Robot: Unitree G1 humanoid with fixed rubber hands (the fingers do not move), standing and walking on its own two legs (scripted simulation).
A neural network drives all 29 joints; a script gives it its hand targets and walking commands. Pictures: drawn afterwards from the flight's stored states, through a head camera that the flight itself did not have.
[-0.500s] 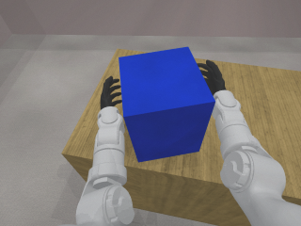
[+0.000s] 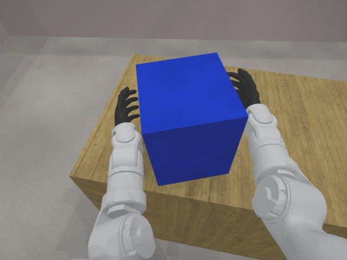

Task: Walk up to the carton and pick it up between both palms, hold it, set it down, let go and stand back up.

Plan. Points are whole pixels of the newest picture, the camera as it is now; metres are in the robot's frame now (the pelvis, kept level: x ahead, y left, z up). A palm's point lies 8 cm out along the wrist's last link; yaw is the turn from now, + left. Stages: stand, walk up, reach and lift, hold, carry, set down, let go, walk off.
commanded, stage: set down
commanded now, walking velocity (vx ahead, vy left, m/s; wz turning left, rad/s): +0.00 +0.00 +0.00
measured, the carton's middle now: (185, 123) +0.44 +0.04 +0.05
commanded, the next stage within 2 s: none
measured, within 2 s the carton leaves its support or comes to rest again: neither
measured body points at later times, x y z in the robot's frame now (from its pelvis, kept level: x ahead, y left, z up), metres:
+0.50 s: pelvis -0.02 +0.00 -0.01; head +0.08 -0.02 +0.43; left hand +0.42 +0.19 +0.08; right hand +0.51 -0.10 +0.09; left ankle -0.01 +0.15 -0.75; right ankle -0.03 -0.09 -0.75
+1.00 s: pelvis -0.03 -0.01 -0.02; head +0.06 -0.03 +0.42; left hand +0.41 +0.21 +0.11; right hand +0.52 -0.14 +0.14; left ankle -0.01 +0.15 -0.75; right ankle -0.03 -0.09 -0.75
